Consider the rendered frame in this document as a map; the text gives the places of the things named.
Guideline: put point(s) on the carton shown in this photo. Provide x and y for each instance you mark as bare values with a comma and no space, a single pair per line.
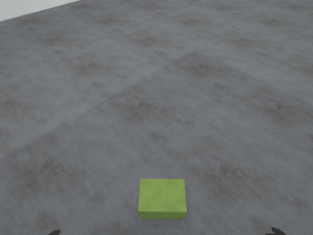
162,198

